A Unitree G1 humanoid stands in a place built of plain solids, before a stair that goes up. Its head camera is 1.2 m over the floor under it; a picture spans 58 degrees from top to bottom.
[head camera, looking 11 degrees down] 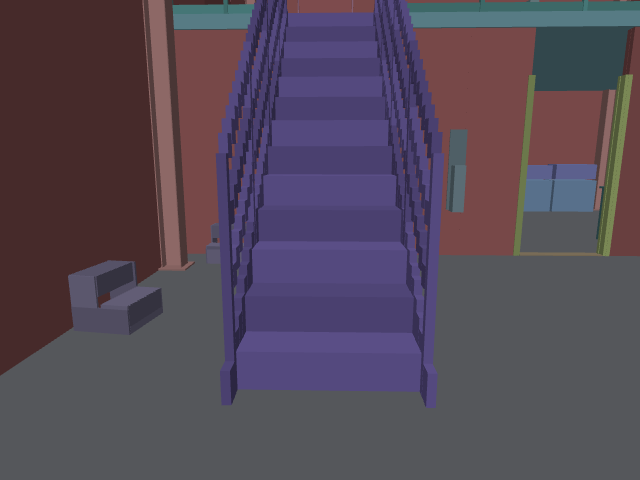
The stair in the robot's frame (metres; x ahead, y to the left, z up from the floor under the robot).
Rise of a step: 0.21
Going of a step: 0.26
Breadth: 1.05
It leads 1 degrees to the right of straight ahead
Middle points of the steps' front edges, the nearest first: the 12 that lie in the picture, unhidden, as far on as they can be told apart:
2.06 -0.04 0.21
2.32 -0.05 0.43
2.59 -0.06 0.64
2.85 -0.06 0.85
3.11 -0.07 1.06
3.37 -0.07 1.27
3.63 -0.08 1.49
3.89 -0.09 1.70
4.15 -0.09 1.91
4.42 -0.10 2.12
4.68 -0.11 2.34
4.94 -0.11 2.55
